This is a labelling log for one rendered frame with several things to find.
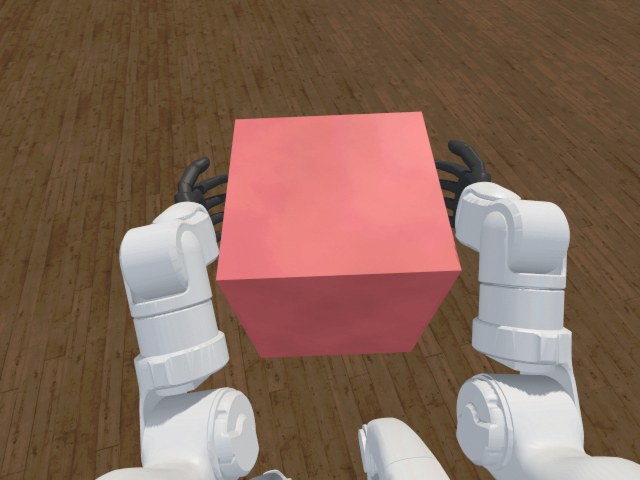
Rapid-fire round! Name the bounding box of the robot right thigh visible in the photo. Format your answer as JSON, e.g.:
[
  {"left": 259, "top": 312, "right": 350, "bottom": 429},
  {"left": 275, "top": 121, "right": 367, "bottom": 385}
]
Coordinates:
[{"left": 358, "top": 418, "right": 450, "bottom": 480}]

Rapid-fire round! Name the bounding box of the robot left forearm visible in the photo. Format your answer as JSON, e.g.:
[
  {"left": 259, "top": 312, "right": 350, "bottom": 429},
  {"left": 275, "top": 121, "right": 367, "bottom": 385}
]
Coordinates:
[{"left": 119, "top": 202, "right": 229, "bottom": 466}]

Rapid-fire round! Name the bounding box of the robot right forearm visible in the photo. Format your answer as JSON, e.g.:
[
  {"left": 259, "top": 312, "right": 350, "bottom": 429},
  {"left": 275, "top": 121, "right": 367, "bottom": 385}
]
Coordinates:
[{"left": 455, "top": 182, "right": 584, "bottom": 446}]

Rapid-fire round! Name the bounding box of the carton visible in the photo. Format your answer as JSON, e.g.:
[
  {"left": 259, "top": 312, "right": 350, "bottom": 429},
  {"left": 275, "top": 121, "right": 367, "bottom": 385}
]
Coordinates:
[{"left": 216, "top": 112, "right": 462, "bottom": 358}]

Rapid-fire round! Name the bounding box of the left robot hand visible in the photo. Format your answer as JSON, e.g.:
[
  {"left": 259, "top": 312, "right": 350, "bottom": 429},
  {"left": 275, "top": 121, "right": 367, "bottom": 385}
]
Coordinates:
[{"left": 174, "top": 157, "right": 229, "bottom": 242}]

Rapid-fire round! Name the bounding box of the right robot hand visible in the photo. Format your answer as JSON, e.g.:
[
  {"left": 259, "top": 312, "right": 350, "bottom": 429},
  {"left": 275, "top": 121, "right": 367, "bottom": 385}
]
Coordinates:
[{"left": 434, "top": 140, "right": 491, "bottom": 229}]

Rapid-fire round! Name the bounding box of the robot left upper arm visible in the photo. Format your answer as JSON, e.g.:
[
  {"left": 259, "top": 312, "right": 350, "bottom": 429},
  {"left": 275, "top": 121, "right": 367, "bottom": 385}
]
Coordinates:
[{"left": 96, "top": 387, "right": 259, "bottom": 480}]

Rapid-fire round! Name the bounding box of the robot right upper arm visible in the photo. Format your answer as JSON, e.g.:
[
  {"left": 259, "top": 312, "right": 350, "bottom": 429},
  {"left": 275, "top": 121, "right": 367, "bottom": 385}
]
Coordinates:
[{"left": 456, "top": 373, "right": 640, "bottom": 480}]

